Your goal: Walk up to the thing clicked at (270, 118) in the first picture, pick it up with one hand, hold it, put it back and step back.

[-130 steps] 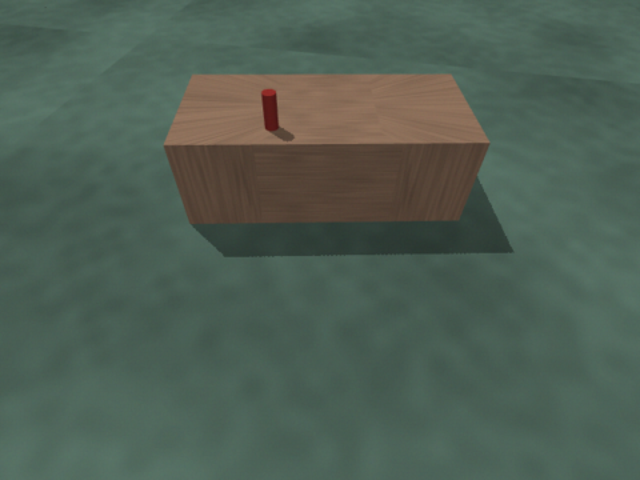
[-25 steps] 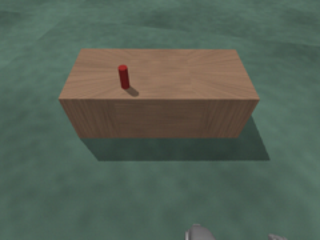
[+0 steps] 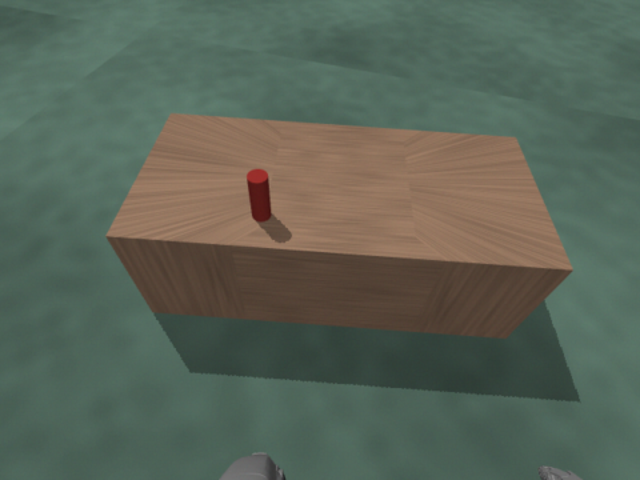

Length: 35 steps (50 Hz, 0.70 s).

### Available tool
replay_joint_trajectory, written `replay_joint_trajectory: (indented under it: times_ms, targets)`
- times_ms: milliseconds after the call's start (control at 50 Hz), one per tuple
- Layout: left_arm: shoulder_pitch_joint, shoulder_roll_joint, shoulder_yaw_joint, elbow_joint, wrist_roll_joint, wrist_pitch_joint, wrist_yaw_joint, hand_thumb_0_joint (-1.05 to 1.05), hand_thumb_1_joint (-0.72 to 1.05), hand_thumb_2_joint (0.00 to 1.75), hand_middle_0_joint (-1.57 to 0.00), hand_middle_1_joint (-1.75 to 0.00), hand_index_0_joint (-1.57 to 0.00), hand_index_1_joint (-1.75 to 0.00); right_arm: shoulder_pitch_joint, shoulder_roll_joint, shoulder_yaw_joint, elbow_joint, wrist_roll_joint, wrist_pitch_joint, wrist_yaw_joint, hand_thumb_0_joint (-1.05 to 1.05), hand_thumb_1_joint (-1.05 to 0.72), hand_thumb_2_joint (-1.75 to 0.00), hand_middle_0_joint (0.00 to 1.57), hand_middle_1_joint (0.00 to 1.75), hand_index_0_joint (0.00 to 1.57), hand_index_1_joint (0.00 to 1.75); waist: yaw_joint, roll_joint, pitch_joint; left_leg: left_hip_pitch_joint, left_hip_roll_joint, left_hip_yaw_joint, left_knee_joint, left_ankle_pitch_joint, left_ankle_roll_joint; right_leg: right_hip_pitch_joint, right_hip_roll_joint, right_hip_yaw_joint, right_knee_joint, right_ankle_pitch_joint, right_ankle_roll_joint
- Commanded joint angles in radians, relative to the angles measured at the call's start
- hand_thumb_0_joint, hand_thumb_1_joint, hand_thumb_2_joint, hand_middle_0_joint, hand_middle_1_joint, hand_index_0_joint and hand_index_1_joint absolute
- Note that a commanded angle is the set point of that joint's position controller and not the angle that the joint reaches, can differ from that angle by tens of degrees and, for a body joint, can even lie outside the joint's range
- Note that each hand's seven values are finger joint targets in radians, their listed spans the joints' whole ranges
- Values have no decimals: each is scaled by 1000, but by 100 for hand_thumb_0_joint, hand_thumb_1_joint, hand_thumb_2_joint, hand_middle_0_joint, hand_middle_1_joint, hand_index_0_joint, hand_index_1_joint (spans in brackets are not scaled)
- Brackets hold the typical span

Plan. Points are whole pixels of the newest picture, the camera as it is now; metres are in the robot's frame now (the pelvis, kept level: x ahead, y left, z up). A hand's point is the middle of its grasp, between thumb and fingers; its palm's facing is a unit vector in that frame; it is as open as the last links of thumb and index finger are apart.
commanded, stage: walk up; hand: left
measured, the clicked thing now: (259, 196) +0.79 +0.20 -0.26
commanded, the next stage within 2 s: none
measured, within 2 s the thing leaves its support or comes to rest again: neither
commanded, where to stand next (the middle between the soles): +0.36 +0.01 m, yaw -2 degrees
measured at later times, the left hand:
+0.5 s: hand (166, 355) +0.29 +0.26 -0.12, palm faces -0.08 -0.91 -0.41, open 7.4 cm
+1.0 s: hand (161, 331) +0.35 +0.30 -0.16, palm faces -0.07 -0.93 -0.35, open 7.4 cm
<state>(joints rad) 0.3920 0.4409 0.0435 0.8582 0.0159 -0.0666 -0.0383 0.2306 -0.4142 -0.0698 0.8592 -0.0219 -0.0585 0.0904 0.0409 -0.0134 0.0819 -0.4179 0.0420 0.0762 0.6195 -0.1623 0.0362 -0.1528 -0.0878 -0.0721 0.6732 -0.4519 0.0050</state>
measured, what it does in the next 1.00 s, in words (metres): walks ahead: right foot, then left foot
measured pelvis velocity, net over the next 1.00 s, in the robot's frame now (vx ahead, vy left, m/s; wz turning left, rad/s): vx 0.29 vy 0.03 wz -0.05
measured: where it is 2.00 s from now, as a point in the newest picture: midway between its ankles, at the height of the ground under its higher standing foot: (312, 438)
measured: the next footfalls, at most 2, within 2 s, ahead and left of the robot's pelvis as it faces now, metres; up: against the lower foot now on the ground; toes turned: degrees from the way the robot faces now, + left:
right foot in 0.44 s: +0.33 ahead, -0.12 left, +0.00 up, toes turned -4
left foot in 0.78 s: +0.39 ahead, +0.15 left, +0.00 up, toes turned +1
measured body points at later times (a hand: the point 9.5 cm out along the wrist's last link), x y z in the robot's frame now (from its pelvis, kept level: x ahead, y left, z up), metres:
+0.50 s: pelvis +0.18 -0.01 +0.00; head +0.20 -0.03 +0.45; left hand +0.29 +0.31 -0.09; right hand +0.20 -0.33 -0.12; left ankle +0.11 +0.10 -0.68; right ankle +0.26 -0.13 -0.72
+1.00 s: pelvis +0.29 +0.03 +0.00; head +0.31 +0.05 +0.45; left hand +0.35 +0.34 -0.13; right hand +0.37 -0.28 -0.10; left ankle +0.35 +0.15 -0.72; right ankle +0.29 -0.12 -0.72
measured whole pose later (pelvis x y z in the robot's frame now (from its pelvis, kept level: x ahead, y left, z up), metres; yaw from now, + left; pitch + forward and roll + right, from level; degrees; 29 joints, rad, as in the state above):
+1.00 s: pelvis +0.29 +0.03 +0.00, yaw -3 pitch -2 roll -1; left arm 0.22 0.40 0.02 0.99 0.01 -0.01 0.00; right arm 0.17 -0.38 0.00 0.94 -0.01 -0.04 0.02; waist 0.01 -0.03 0.08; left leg -0.36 0.06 0.06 0.68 -0.27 0.01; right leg -0.28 -0.04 -0.02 0.65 -0.32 0.00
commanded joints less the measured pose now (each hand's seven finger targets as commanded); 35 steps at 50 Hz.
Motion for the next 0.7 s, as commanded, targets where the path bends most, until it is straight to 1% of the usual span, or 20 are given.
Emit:
replay_joint_trajectory:
  times_ms: [0,20,40,80,100,140,200,280,320,360,380,400,420,440,460,480,520,560,600,680]
  targets:
    - [-27,234,54,-91,-13,-20,29,0,90,90,-20,-30,-20,-30,219,-371,-118,-57,31,-31,-46,0,-90,-90,20,30,20,30,-140,191,-140,450,401,-746,-384,-431,211,-539,69,152,544,-74,-70]
    - [-17,239,46,-71,-18,-15,29,0,90,90,-20,-30,-20,-30,149,-325,-102,-70,33,-30,-51,0,-90,-90,20,30,20,30,-93,106,-64,364,354,-592,-376,-367,179,-534,37,190,557,8,-67]
    - [12,221,48,-47,-24,-15,24,0,90,90,-20,-30,-20,-30,109,-281,-82,-81,31,-33,-56,0,-90,-90,20,30,20,30,-68,100,-37,333,298,-466,-364,-237,133,-499,22,202,506,75,-60]
    - [45,207,54,-11,-25,-10,16,0,90,90,-20,-30,-20,-30,82,-241,-61,-83,30,-42,-59,0,-90,-90,20,30,20,30,-39,151,-16,250,248,-290,-361,-33,133,-431,-9,157,436,121,-47]
    - [52,196,54,-7,-21,-8,10,0,90,90,-20,-30,-20,-30,73,-239,-58,-87,25,-45,-58,0,-90,-90,20,30,20,30,-35,159,-25,222,236,-253,-364,14,148,-385,-4,138,412,134,-32]
    - [10,180,52,-21,-12,-3,-2,0,90,90,-20,-30,-20,-30,80,-235,-60,-96,18,-48,-59,0,-90,-90,20,30,20,30,-47,148,-21,238,219,-194,-371,28,170,-390,-15,121,317,164,-16]
    - [-78,162,53,-55,-6,-3,-13,0,90,90,-20,-30,-20,-30,113,-247,-62,-97,16,-48,-59,0,-90,-90,20,30,20,30,-73,152,-3,294,229,-181,-373,61,199,-433,-24,75,190,181,-8]
    - [-133,137,55,-75,-5,-11,-19,0,90,90,-20,-30,-20,-30,113,-250,-62,-111,15,-39,-56,0,-90,-90,20,30,20,30,-73,141,-18,283,207,-124,-309,172,176,-330,-1,27,8,266,-27]
    - [-134,134,58,-69,-7,-16,-19,0,90,90,-20,-30,-20,-30,96,-250,-61,-123,15,-32,-55,0,-90,-90,20,30,20,30,-63,137,-22,227,197,-112,-265,157,160,-232,29,6,-44,284,-33]
    - [-63,139,66,-42,-6,-22,-12,0,90,90,-20,-30,-20,-30,71,-249,-59,-135,20,-20,-55,0,-90,-90,20,30,20,30,-18,91,-56,169,187,-105,-163,61,131,-66,65,-16,-126,322,-42]
    - [-10,170,79,-30,-3,-29,-3,0,90,90,-20,-30,-20,-30,90,-211,-44,-142,22,-19,-55,0,-90,-90,20,30,20,30,9,14,-101,138,139,-65,-23,113,103,61,87,-7,-172,289,-58]
    - [63,220,100,-19,3,-39,8,0,90,90,-20,-30,-20,-30,139,-156,-22,-144,24,-21,-55,0,-90,-90,20,30,20,30,42,-134,-160,44,69,-14,220,41,64,195,-27,162,-251,188,-96]
    - [104,305,119,-44,2,-48,19,0,90,90,-20,-30,-20,-30,175,-104,-1,-157,18,-20,-55,0,-90,-90,20,30,20,30,40,-279,-194,-150,-45,5,431,-351,15,306,-286,562,-324,136,-183]
    - [71,323,113,-47,-14,-42,19,0,90,90,-20,-30,-20,-30,140,-205,-30,-133,14,-5,-66,0,-90,-90,20,30,20,30,46,-161,-147,-218,-33,-76,528,-408,11,236,-364,712,-378,58,-287]
    - [41,304,107,-60,-25,-41,22,0,90,90,-20,-30,-20,-30,115,-227,-36,-117,15,0,-72,0,-90,-90,20,30,20,30,36,-102,-99,-235,0,-134,563,-371,5,172,-353,662,-380,98,-305]
    - [-5,284,101,-70,-28,-40,26,0,90,90,-20,-30,-20,-30,101,-223,-34,-109,21,0,-70,0,-90,-90,20,30,20,30,26,-85,-47,-248,30,-148,559,-326,1,114,-319,563,-390,144,-303]
    - [-64,246,86,-80,-23,-38,27,0,90,90,-20,-30,-20,-30,149,-215,-36,-72,23,4,-58,0,-90,-90,20,30,20,30,-24,-118,-19,-162,58,-141,446,-260,-9,-6,-226,375,-396,161,-243]
    - [-89,244,83,-93,-10,-36,20,0,90,90,-20,-30,-20,-30,168,-205,-41,-50,13,7,-42,0,-90,-90,20,30,20,30,-34,-146,-18,-72,52,-91,336,-225,-21,-114,-176,260,-396,134,-235]
    - [-90,249,88,-101,1,-34,15,0,90,90,-20,-30,-20,-30,139,-189,-42,-53,6,7,-33,0,-90,-90,20,30,20,30,-24,-173,-14,-41,47,-59,222,-208,-32,-153,-166,229,-406,53,-239]
    - [-133,221,63,-100,-1,-8,21,0,90,90,-20,-30,-20,-30,105,-146,-32,-24,8,-4,-57,0,-90,-90,20,30,20,30,-33,-146,-58,133,3,-2,37,-59,-44,-221,-139,156,-270,259,-208]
